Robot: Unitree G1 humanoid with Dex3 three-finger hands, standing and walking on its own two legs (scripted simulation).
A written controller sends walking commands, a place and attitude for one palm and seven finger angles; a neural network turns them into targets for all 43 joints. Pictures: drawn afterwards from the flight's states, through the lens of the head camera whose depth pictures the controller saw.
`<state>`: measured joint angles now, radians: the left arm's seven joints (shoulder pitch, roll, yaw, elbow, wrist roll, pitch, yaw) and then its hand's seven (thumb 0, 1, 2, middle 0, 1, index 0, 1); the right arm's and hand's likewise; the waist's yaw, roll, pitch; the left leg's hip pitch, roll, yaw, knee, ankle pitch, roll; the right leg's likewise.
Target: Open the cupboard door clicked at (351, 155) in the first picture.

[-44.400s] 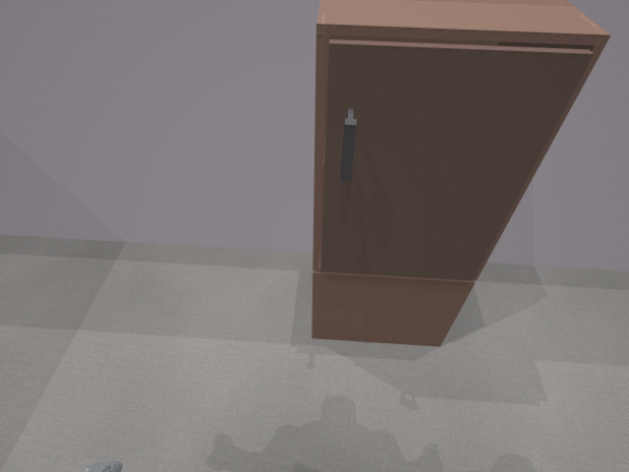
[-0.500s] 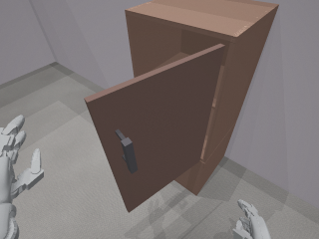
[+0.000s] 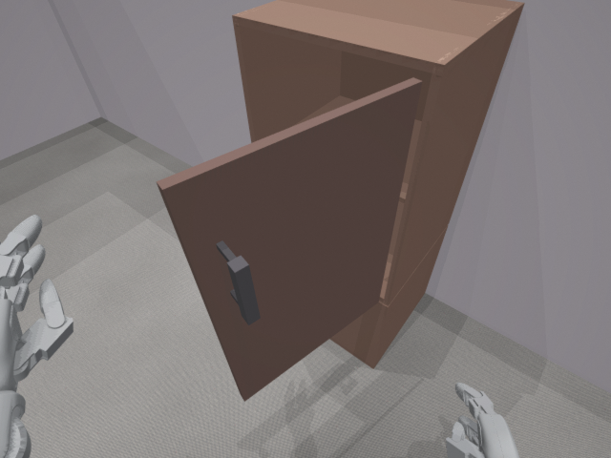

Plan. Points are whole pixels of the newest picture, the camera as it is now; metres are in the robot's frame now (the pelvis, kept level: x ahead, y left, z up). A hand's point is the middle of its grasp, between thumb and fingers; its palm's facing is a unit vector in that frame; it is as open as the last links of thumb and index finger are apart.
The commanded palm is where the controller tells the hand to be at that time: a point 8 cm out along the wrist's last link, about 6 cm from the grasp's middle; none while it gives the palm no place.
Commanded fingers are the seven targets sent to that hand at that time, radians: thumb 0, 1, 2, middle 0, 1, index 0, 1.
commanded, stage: step back with the hand held close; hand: left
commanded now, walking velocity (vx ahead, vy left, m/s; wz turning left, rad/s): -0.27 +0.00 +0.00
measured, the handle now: (237, 283) +0.32 +0.13 +0.07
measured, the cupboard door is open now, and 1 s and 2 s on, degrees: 76 76 76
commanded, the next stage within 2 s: stop stepping back and stand still in 0.96 s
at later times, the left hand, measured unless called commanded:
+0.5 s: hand out of the picture +0.13 +0.29 +0.15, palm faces +0.39 -0.78 -0.49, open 7.4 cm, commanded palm +0.06 +0.33 +0.17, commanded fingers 0.00 0.90 0.90 -0.20 -0.30 -0.20 -0.30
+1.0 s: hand out of the picture +0.05 +0.30 +0.17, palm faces +0.43 -0.81 -0.40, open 7.4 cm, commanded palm -0.02 +0.34 +0.17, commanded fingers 0.00 0.90 0.90 -0.20 -0.30 -0.20 -0.30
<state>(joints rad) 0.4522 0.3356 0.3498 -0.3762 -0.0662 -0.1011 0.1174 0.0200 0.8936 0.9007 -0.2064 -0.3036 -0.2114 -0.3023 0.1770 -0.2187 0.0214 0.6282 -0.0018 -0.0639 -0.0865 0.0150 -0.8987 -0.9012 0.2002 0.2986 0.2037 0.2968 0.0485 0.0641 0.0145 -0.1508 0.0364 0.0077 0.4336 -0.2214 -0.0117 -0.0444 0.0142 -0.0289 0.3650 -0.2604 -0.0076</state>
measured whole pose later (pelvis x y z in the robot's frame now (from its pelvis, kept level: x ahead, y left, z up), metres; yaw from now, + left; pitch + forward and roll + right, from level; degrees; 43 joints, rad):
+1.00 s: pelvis -0.16 +0.04 +0.00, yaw -1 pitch +3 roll -4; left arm 0.53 0.41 0.42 -0.58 -0.06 -0.21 0.18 0.02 0.89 0.90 -0.20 -0.30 -0.21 -0.30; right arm 0.17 -0.15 0.01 0.63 -0.03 -0.14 -0.04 0.01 -0.90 -0.90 0.20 0.30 0.21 0.30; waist 0.01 0.01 0.01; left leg -0.43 0.05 0.01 0.38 -0.01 0.04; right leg -0.27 0.07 0.00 0.78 -0.51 0.00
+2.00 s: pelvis -0.25 +0.03 -0.02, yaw -1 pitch +0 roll -2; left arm 0.23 0.35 0.12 0.30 0.03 -0.02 0.02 0.01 0.90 0.90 -0.19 -0.30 -0.20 -0.30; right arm 0.12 -0.27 0.01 0.83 -0.01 -0.06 0.00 0.01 -0.90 -0.90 0.20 0.30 0.21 0.30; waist 0.00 0.09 -0.02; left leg -0.44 -0.03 -0.04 0.60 -0.14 0.03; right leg -0.19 0.04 -0.04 0.58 -0.39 -0.03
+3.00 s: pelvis -0.21 -0.01 -0.01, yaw -1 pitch -2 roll +0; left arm 0.32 0.10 0.01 1.13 0.00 0.00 0.05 0.01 0.92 0.90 -0.20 -0.30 -0.20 -0.30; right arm 0.30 -0.11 0.00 1.15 -0.02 0.02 -0.05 0.01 -0.91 -0.90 0.20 0.30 0.20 0.30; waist -0.02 0.01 0.05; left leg -0.28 -0.02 -0.05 0.48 -0.15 -0.01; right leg -0.02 0.05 -0.04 0.44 -0.38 -0.06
